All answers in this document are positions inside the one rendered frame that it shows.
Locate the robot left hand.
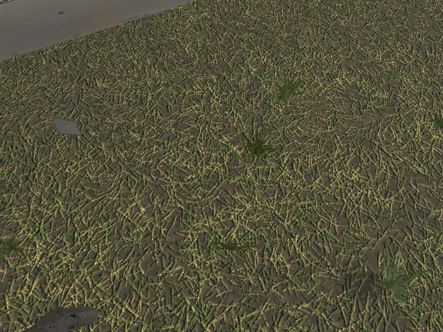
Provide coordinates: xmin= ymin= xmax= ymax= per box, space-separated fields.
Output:
xmin=24 ymin=306 xmax=98 ymax=332

